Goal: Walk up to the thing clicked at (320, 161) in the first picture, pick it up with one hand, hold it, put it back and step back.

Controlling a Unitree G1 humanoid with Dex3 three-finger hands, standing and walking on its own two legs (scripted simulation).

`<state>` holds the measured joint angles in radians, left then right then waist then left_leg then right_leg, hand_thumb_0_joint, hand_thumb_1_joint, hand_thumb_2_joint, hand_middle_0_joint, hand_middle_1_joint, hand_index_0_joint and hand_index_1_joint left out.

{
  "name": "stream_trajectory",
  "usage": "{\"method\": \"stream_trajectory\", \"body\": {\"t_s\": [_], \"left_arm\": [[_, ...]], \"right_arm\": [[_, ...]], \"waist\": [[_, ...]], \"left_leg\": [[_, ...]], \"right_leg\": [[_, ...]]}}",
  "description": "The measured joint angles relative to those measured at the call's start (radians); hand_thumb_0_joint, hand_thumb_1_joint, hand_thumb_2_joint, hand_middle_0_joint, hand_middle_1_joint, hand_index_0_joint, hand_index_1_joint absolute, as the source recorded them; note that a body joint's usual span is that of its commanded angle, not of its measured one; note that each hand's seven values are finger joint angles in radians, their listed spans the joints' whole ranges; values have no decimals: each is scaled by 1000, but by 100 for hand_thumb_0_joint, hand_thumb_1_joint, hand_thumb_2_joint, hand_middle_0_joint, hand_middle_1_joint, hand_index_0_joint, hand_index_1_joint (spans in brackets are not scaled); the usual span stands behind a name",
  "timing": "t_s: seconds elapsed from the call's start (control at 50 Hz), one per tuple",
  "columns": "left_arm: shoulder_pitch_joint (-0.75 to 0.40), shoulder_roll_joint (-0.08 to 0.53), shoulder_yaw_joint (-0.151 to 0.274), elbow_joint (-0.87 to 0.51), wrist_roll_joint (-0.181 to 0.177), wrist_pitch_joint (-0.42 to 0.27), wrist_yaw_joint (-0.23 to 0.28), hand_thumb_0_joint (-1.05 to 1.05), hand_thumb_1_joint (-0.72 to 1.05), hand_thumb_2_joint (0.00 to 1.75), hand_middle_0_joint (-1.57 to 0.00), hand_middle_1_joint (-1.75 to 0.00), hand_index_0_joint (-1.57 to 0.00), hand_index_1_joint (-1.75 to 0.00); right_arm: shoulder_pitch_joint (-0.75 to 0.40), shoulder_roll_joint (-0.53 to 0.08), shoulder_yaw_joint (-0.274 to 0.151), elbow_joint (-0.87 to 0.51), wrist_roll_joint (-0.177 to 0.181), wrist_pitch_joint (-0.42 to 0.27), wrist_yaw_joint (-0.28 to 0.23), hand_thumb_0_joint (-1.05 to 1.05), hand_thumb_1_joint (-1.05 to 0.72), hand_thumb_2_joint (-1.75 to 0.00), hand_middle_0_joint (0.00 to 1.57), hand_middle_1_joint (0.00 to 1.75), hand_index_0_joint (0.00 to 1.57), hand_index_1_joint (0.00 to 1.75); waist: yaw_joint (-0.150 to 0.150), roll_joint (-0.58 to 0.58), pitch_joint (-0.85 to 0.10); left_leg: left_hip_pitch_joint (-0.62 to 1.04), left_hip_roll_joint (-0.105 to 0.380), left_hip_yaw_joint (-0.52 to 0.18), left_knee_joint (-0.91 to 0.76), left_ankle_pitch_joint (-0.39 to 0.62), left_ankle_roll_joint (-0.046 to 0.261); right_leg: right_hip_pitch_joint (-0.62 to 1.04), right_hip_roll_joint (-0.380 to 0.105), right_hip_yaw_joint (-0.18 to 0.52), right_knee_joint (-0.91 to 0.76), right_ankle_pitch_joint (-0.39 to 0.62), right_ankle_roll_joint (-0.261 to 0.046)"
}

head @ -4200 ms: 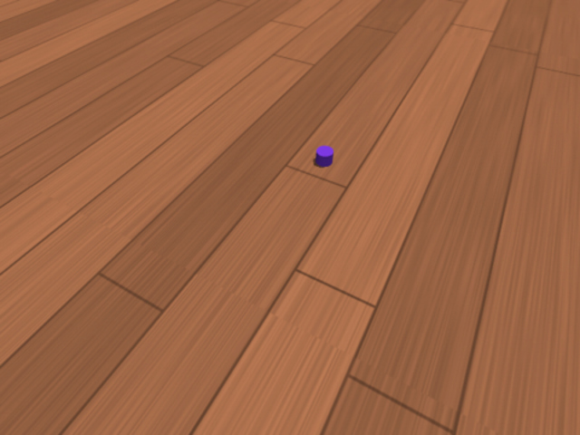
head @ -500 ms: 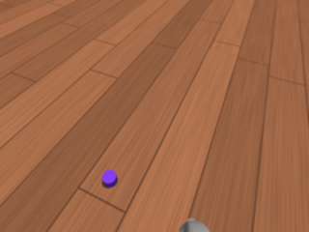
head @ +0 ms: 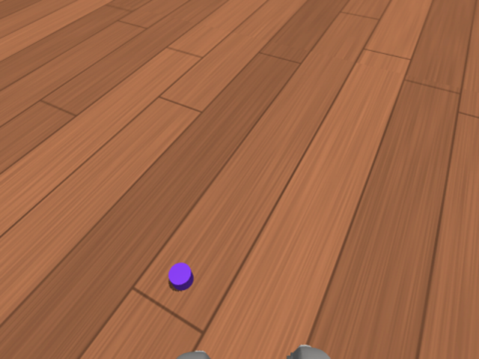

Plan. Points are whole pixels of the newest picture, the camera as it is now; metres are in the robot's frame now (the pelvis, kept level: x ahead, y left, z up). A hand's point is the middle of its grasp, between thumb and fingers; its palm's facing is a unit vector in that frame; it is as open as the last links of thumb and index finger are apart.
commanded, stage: walk up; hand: left
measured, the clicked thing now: (181, 276) +0.50 +0.27 -0.71
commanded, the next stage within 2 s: stand in 1.28 s
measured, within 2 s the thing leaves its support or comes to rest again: neither
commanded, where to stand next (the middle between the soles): +0.11 +0.04 m, yaw -1 degrees
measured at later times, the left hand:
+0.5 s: hand out of the picture +0.10 +0.29 -0.13, palm faces -0.02 -0.92 -0.40, open 7.4 cm
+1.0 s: hand out of the picture +0.13 +0.27 -0.12, palm faces -0.06 -0.92 -0.38, open 7.4 cm
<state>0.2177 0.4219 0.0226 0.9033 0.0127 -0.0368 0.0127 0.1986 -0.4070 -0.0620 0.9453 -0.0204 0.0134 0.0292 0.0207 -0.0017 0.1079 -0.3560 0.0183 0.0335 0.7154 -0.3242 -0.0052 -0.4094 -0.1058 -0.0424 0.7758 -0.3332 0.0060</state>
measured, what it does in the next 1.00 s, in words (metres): stands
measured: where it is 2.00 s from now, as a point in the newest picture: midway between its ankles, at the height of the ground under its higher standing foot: outside the picture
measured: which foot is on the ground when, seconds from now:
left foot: down 0.00-1.00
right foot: down 0.00-1.00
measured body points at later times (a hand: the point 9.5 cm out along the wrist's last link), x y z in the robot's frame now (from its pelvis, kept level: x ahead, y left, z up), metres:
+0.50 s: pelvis +0.02 +0.02 +0.02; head +0.04 +0.02 +0.47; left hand +0.10 +0.34 -0.10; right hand +0.14 -0.28 -0.10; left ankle +0.04 +0.14 -0.71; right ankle +0.05 -0.14 -0.71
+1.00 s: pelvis +0.03 +0.01 +0.03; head +0.04 +0.00 +0.48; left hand +0.13 +0.32 -0.09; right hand +0.10 -0.30 -0.10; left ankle +0.04 +0.14 -0.71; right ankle +0.05 -0.14 -0.71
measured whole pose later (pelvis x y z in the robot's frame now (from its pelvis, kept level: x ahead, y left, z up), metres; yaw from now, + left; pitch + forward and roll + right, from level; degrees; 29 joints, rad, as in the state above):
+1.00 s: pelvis +0.03 +0.01 +0.03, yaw -2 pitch -2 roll +0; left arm 0.08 0.36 0.00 1.12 0.01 -0.03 0.01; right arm 0.09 -0.37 -0.04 1.13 -0.01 0.02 0.03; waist -0.01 0.01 0.06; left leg -0.14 0.03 0.06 0.41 -0.22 -0.01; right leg -0.18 -0.05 0.02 0.41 -0.19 0.04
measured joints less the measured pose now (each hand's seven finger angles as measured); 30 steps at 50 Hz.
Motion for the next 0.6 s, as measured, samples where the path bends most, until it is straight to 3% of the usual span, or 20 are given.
{"method": "stream_trajectory", "body": {"t_s": [0.06, 0.12, 0.2, 0.6], "left_arm": [[-20, -10, -6, 35, -8, 7, 3, 1, 91, 90, -20, -30, -20, -30], [-29, -18, -11, 63, -8, -9, 3, 1, 91, 90, -20, -30, -20, -30], [-36, -26, -24, 97, -4, -9, -1, 1, 91, 90, -20, -30, -20, -30], [-95, -32, -34, 209, -8, -5, -2, 1, 91, 90, -20, -30, -20, -30]], "right_arm": [[-12, 5, 12, 9, 6, -2, 2, 0, -90, -90, 21, 29, 21, 30], [-31, 14, 26, 24, 13, 5, 0, 0, -90, -90, 21, 30, 21, 30], [-60, 26, 34, 42, 16, 2, -2, 0, -90, -90, 21, 30, 21, 30], [-157, 45, 37, 135, 20, 8, 2, 0, -90, -90, 21, 30, 21, 30]], "waist": [[-11, 4, -9], [-15, 9, -13], [-13, 0, -28], [0, 20, -38]], "left_leg": [[-4, 13, -12, 21, -18, 2], [5, 23, -26, 26, -26, -6], [29, 13, -14, -7, -19, 1], [155, 12, 16, -202, 57, 4]], "right_leg": [[14, 42, 22, -1, -85, -17], [56, 60, 19, -75, 45, 10], [74, 49, 29, -97, 30, 30], [187, 53, 49, -287, 113, 41]]}}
